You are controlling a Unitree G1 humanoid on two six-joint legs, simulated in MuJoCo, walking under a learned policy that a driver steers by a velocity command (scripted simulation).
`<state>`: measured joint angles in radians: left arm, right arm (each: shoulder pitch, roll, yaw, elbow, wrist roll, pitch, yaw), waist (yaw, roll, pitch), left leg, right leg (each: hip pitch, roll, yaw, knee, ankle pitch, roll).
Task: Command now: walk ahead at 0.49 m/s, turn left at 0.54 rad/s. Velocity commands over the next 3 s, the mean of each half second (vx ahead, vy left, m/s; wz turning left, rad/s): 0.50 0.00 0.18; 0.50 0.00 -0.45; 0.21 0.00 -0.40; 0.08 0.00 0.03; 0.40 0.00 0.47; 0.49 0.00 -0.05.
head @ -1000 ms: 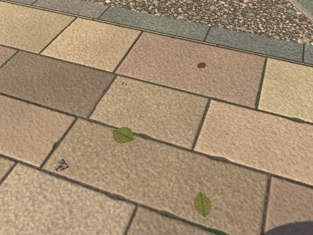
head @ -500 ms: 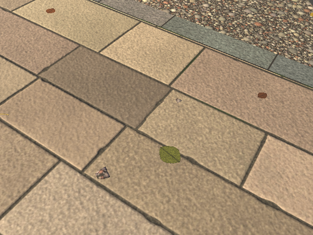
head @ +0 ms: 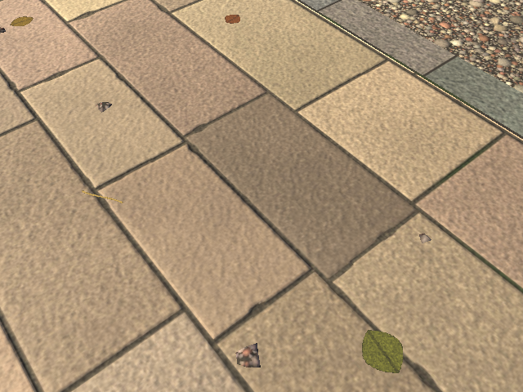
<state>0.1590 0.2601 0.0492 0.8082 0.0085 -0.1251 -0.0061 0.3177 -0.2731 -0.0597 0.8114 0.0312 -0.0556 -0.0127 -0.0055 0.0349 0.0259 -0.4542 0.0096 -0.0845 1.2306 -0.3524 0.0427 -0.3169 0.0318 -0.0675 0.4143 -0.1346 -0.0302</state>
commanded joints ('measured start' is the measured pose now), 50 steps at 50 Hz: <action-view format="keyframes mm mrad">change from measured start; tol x32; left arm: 1 41 84 23 -17 0 -14 -6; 19 276 11 -30 48 -15 24 -8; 41 -201 28 6 -136 -31 70 -66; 50 176 167 72 -97 -29 53 -29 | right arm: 1 23 -26 -11 -84 3 3 5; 50 -125 -117 -14 -125 13 -112 10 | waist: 1 3 -101 -42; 19 -90 247 -351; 38 -69 -3 79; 50 93 -63 -193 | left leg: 1 -178 117 -32 -16 57 0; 17 229 -18 160 -725 245 82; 20 802 422 -625 -909 73 295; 25 340 272 -104 -1042 308 173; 35 380 243 216 -1118 428 121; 45 513 252 338 -563 1141 37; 46 294 210 335 -281 896 -9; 47 -191 11 267 101 -137 -78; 50 -378 54 -20 124 -58 -17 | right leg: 1 161 -282 261 -259 53 -179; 17 263 -251 9 87 504 -86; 19 -328 -16 -3 762 -352 17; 21 -489 -75 181 934 -362 -11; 41 -435 -107 16 244 79 -48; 45 12 45 -79 181 -28 -145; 47 676 -282 601 84 -65 -373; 50 528 -302 641 -118 -35 -331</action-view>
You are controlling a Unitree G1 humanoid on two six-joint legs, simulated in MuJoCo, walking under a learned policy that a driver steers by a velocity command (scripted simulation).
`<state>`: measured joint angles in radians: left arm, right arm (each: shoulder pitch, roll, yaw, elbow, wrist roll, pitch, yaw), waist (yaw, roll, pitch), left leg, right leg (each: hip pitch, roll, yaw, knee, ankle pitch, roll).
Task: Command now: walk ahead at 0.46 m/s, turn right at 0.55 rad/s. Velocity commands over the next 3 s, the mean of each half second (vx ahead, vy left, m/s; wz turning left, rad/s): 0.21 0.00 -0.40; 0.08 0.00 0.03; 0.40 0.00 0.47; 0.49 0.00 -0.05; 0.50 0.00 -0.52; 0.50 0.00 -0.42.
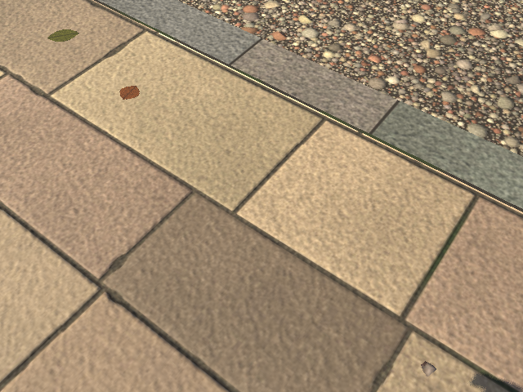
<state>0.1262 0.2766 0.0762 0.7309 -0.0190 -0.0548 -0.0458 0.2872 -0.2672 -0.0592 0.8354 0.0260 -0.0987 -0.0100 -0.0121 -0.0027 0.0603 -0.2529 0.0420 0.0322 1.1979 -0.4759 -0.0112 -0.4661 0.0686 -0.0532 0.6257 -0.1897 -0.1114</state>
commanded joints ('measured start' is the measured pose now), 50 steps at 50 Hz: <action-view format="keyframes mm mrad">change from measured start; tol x32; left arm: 1 115 109 30 -42 -1 -17 9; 50 203 137 30 13 4 -9 96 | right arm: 1 -113 -126 -22 -132 -16 -63 -5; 50 -250 -53 -2 -177 6 37 44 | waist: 1 52 41 -138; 17 8 -111 -167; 20 26 282 -405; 50 80 -97 49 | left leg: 1 -504 52 -118 76 111 34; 16 -188 -51 -91 -686 477 0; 20 387 367 -516 -730 1309 352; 24 82 241 -419 -853 528 250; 33 -144 82 -217 -863 35 98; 50 -545 50 -85 -326 -6 98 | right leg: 1 509 -287 502 -339 202 -200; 8 187 -145 230 -293 741 -138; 18 292 -107 345 28 380 4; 20 -2 41 238 409 -469 117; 22 -69 -25 239 559 -475 168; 32 322 -63 71 -140 -21 120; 45 248 -306 367 -342 -497 -54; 50 462 -437 387 -376 -138 -97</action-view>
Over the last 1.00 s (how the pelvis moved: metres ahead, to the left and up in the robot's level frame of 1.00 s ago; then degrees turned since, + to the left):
0.53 0.02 -0.02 -14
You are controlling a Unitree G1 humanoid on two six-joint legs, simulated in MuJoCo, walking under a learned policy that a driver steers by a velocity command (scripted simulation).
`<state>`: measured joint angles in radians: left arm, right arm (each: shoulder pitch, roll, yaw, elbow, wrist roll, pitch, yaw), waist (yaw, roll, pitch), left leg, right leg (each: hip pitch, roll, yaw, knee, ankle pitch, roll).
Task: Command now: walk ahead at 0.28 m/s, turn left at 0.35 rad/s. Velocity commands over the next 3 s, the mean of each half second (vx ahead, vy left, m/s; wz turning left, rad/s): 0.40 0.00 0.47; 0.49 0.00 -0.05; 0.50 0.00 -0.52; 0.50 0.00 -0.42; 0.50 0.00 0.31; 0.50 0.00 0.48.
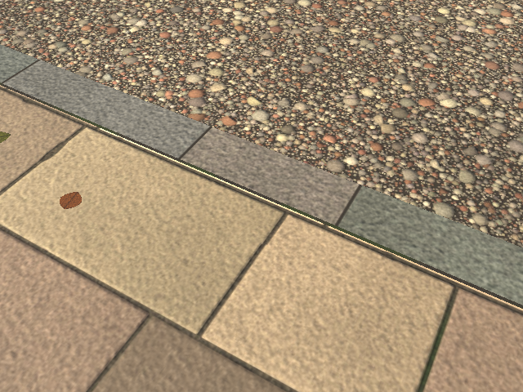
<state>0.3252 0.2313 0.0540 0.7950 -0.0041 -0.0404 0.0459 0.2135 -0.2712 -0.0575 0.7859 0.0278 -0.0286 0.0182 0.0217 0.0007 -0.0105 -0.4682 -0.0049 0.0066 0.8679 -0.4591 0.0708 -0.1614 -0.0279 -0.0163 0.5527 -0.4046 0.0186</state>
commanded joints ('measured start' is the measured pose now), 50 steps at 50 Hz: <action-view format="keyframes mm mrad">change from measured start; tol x32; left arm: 1 -21 193 55 -55 -11 -21 -3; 25 -430 116 13 -217 -1 -96 -81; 32 90 304 83 -97 16 -95 -75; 50 63 217 49 -55 -30 -28 -38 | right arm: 1 -172 -46 -1 -125 0 -32 23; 7 274 -253 -87 -28 1 -7 3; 32 353 -11 5 -83 -7 -26 -31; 50 -212 -97 -2 -216 -16 -91 -1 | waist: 1 44 -98 93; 8 -127 362 -200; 27 -94 110 56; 32 27 -298 -396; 50 31 -91 14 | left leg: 1 -234 86 -13 -47 36 7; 6 442 -68 108 -278 250 32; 8 716 351 -877 -669 -25 323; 16 331 165 -330 -683 397 192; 30 432 124 -279 -286 885 70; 32 -133 -103 -173 353 -30 -40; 34 -307 -12 -195 468 -4 -32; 50 73 11 -84 -356 451 -101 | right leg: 1 124 -300 267 -304 145 -201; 6 -157 -126 -72 107 437 -73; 9 -756 18 125 803 -119 -4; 28 -355 33 49 -80 396 -43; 30 -54 36 23 -99 389 -113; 32 605 -355 698 -139 148 -359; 37 94 -190 450 -330 261 -272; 50 -53 -130 355 -277 265 -207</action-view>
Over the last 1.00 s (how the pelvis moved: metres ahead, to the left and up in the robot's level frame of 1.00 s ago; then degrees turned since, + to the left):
0.27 0.00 0.01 -9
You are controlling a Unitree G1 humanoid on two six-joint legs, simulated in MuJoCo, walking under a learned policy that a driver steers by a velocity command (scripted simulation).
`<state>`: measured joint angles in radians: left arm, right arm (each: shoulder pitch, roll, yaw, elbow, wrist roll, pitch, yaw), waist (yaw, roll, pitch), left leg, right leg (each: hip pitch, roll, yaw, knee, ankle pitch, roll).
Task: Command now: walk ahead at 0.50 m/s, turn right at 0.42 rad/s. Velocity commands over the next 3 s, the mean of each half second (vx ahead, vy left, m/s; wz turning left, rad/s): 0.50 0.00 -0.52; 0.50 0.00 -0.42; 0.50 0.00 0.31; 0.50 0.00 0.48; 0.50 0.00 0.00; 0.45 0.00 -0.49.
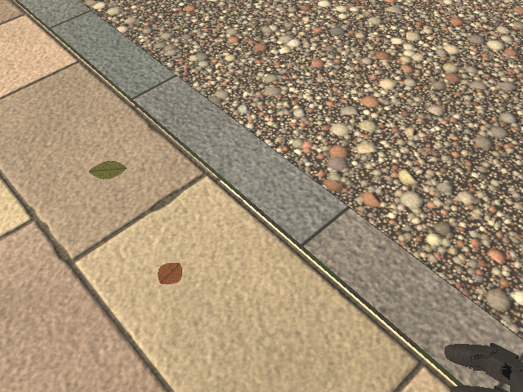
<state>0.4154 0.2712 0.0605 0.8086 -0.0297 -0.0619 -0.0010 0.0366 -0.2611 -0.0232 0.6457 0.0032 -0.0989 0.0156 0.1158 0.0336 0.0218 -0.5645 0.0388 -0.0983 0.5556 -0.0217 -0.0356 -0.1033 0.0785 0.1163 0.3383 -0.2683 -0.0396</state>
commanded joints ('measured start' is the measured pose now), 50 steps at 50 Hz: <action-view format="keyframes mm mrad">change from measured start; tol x32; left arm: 1 -33 179 44 -70 -3 -2 10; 25 -422 67 5 -290 5 24 -63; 30 11 306 105 -197 -2 50 -20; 50 -16 178 37 -88 14 -1 5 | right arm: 1 -16 -118 -44 -74 11 -24 1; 5 359 -291 -105 3 -19 -8 -16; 31 337 -102 -37 43 -15 -6 -22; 50 -85 -109 -30 -27 6 -17 27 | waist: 1 -82 -133 -23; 5 -183 303 -332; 24 -193 20 67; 31 -43 -285 -428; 50 -20 -101 45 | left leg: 1 212 -33 24 -66 -14 18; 6 863 382 -642 -259 -530 277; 24 591 245 212 -372 136 172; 28 612 221 302 -4 690 122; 29 454 183 319 242 598 85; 31 -165 -79 78 837 -601 7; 32 -270 -18 -9 861 -510 23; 50 -92 26 62 -20 109 40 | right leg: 1 -106 -238 240 -29 118 -136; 7 -735 -100 32 923 -203 18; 28 -238 -26 -236 257 96 -96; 31 534 -428 747 12 -70 -409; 38 -74 -245 210 -106 355 -257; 50 68 -280 123 -85 274 -183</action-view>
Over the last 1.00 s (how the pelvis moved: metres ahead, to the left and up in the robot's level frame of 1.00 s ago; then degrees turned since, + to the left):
0.48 0.13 0.01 13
